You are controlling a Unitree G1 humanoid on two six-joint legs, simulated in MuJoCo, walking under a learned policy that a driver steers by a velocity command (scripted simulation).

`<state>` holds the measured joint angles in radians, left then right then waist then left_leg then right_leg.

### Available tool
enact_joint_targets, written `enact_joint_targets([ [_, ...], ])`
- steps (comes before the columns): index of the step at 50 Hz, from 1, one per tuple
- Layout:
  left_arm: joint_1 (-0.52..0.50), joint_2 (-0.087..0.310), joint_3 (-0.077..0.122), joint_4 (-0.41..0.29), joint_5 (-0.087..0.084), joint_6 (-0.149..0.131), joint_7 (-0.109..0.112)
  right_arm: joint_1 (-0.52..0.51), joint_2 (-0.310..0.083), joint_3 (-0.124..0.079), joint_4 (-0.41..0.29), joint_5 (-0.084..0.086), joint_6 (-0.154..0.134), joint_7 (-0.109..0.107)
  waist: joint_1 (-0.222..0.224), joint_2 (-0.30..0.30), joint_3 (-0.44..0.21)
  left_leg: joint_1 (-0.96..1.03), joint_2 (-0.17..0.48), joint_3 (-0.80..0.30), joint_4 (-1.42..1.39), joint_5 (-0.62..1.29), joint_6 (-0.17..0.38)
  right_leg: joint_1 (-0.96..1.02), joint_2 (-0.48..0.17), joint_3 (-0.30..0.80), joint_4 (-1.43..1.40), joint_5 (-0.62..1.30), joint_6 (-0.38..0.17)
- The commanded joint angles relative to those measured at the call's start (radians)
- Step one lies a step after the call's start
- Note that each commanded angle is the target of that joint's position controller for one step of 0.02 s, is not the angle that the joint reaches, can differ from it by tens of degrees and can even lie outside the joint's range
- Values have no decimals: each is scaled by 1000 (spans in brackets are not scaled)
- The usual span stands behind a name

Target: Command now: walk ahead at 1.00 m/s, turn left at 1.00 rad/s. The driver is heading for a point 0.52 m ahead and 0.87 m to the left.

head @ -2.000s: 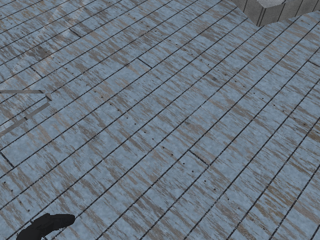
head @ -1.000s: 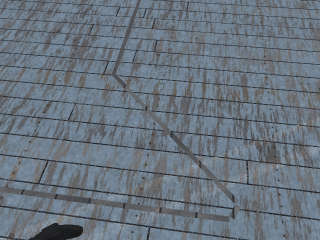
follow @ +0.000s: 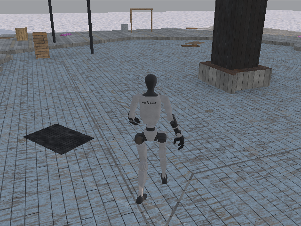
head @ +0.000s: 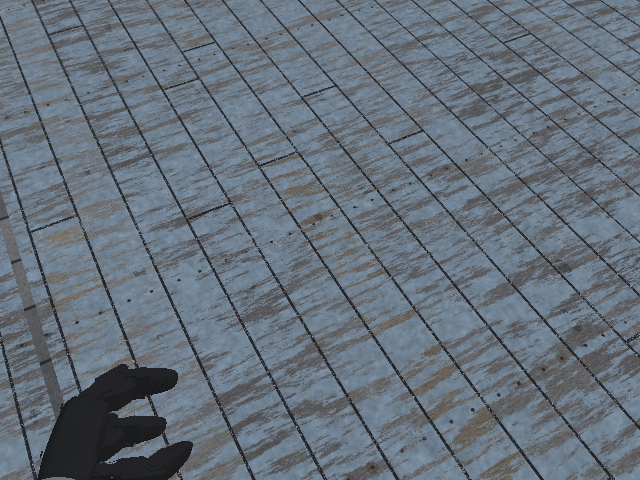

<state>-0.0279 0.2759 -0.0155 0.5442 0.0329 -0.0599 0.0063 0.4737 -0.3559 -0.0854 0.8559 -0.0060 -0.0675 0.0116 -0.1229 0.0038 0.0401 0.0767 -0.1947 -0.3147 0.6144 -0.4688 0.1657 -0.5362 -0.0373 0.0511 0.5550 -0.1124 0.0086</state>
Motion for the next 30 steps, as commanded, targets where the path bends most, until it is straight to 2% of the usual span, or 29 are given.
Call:
enact_joint_targets([
  [1,520,351,129,78,44,-5,33,-46,35,28,-187,43,-27,-7,209,-460,-479,-751,10,121,812,-42,-50,1038,-479,783,-243,-583,-129],
  [2,379,246,127,50,33,4,25,-109,-54,27,-154,3,-10,-20,207,-287,-334,-847,117,161,852,87,-36,877,-427,817,-303,-787,-152],
  [3,312,158,104,50,25,8,22,-189,-86,17,-150,-18,3,-9,201,-156,-193,-851,172,191,808,169,-41,732,-373,615,-289,-698,-145],
  [4,312,118,94,76,28,8,16,-232,-80,16,-151,-27,14,6,193,-49,-111,-835,205,210,777,193,-46,623,-335,464,-286,-508,-138],
  [5,343,113,90,115,25,2,16,-275,-53,20,-171,-36,25,24,185,-41,-63,-827,234,209,752,190,-48,553,-302,337,-295,-378,-122],
  [6,386,90,83,156,21,-7,9,-292,-15,30,-187,-36,38,39,171,-59,-17,-823,252,216,740,185,-49,497,-282,233,-304,-270,-99],
  [7,400,78,81,185,8,-17,-1,-310,17,41,-211,-33,51,48,152,-79,-10,-843,268,222,736,185,-49,483,-281,179,-328,-229,-91],
  [8,401,71,79,202,-4,-28,-9,-342,31,48,-234,-33,61,55,140,-78,11,-871,284,226,728,200,-51,465,-285,118,-351,-150,-83],
  [10,383,72,76,220,-11,-45,-18,-412,33,57,-285,-33,67,66,115,-76,33,-880,292,247,661,293,-52,434,-267,-38,-380,53,-63],
  [12,361,81,77,233,-9,-55,-16,-465,26,62,-313,-26,67,75,95,-82,60,-839,276,301,528,394,-50,399,-203,-190,-412,171,-43],
  [13,369,103,80,239,-6,-59,-14,-506,21,66,-331,-26,69,82,96,-76,84,-817,276,340,436,424,-41,394,-203,-230,-439,221,-45],
  [14,397,105,80,256,-6,-59,-11,-553,24,71,-339,-32,66,89,109,-41,118,-783,257,378,340,445,-30,391,-185,-272,-464,285,-42],
  [15,420,129,83,268,-4,-59,-8,-576,38,79,-344,-35,61,95,110,-35,130,-720,239,408,241,457,-10,396,-188,-303,-483,363,-42],
  [16,459,142,84,281,-6,-56,-5,-583,40,80,-332,-36,56,95,121,-31,123,-650,193,454,195,459,7,423,-183,-319,-474,575,-43],
  [18,491,214,94,286,-7,-39,5,-505,10,69,-291,-37,48,77,66,-89,53,-525,108,483,153,381,36,537,-216,-325,-345,1036,-54],
  [19,478,252,99,282,-5,-25,8,-389,-20,56,-253,-39,43,63,-1,-116,-19,-405,76,469,139,317,53,568,-238,-321,-185,1170,-65],
  [20,442,274,102,270,-3,-12,12,-200,-58,36,-190,-38,41,48,-87,-145,-106,-218,58,437,115,260,74,538,-251,-308,35,1211,-77],
  [21,397,272,101,254,-5,-1,14,-7,-102,8,-123,-40,40,30,-181,-124,-184,34,74,380,-19,284,97,418,-220,-317,338,1065,-77],
  [22,409,185,90,233,2,-1,4,-37,-180,-28,-116,-20,53,7,-91,108,-234,247,227,138,-35,151,82,147,-58,-297,751,37,-45],
  [23,541,121,62,137,-38,-11,-12,-117,-261,-34,-176,-44,56,3,47,249,-437,501,542,-442,-168,149,275,-199,24,-127,1081,-404,-16],
  [24,352,185,72,119,-29,-27,-7,-52,-210,-34,-169,-41,61,-14,-35,21,-392,421,476,-426,-279,148,235,-275,5,-22,1077,-278,-30],
  [25,343,151,63,118,-42,-32,-7,-82,-182,-31,-122,-30,45,-25,21,0,-197,241,467,-295,-317,212,205,-298,-44,-27,980,-235,-35],
  [26,324,128,54,126,-24,-28,-7,-107,-131,-18,-99,-25,23,-27,70,-68,-94,65,420,-202,-335,269,166,-245,-88,-17,860,-224,-35],
  [27,339,112,48,141,-7,-12,-11,-144,-102,-7,-97,-29,5,-33,115,-85,-47,-70,383,-127,-347,318,145,-169,-106,-8,802,-223,-32],
  [28,372,101,45,158,8,8,-20,-162,-59,9,-88,-22,-8,-34,154,-68,-28,-180,346,-69,-378,334,133,-92,-122,-6,745,-226,-22],
  [29,376,87,44,164,13,21,-30,-159,-28,20,-78,-12,-19,-32,169,-48,-23,-229,319,-27,-408,316,125,-67,-135,-7,684,-235,-12],
  [30,340,76,41,151,16,28,-38,-143,-24,23,-65,-6,-29,-28,167,-20,6,-266,310,-5,-443,321,132,-81,-145,-19,620,-239,0],
])
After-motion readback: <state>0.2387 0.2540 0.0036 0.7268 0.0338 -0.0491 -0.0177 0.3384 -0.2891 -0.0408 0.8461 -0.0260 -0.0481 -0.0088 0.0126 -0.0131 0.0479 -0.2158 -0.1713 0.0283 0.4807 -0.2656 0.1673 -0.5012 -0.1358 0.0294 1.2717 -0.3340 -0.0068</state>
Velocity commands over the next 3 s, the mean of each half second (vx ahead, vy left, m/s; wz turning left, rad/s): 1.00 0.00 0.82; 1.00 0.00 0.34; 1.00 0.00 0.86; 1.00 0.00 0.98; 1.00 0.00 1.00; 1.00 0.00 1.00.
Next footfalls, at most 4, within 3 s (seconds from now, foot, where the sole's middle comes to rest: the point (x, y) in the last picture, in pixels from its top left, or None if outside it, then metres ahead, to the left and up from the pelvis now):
0.44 left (234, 440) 0.54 0.14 -0.74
0.86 right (210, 251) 1.03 0.18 -0.74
1.32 left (51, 199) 1.25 0.60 -0.74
1.78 right None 1.59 0.86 -0.74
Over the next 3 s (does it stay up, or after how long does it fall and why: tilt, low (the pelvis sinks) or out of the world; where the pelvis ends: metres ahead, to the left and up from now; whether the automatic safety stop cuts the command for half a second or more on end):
stays up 1.19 1.75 0.01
